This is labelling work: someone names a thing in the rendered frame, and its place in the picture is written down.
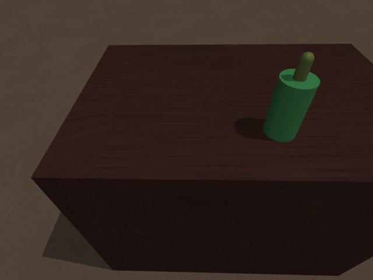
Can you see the bottle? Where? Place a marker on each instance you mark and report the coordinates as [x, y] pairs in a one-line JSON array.
[[294, 91]]

